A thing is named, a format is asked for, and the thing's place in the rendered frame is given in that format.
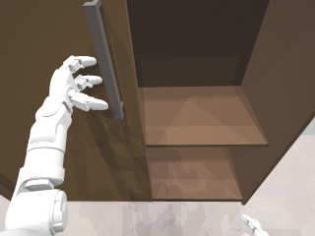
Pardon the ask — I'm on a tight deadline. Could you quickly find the left robot forearm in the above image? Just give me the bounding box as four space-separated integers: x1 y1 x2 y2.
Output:
5 94 73 230

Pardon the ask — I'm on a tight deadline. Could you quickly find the robot right hand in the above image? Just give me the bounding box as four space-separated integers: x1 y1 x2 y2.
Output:
240 214 269 236

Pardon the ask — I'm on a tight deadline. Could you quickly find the wardrobe door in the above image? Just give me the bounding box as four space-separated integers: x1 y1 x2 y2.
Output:
0 0 153 202
0 173 17 193

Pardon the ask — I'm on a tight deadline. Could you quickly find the left robot upper arm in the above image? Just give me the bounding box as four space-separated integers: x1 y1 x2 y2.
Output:
0 189 69 236

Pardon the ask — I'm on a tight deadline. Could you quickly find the handle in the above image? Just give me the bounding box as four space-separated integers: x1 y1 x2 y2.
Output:
83 0 124 121

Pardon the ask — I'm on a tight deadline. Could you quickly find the robot left hand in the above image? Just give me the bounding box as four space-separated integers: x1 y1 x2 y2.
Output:
49 55 108 111

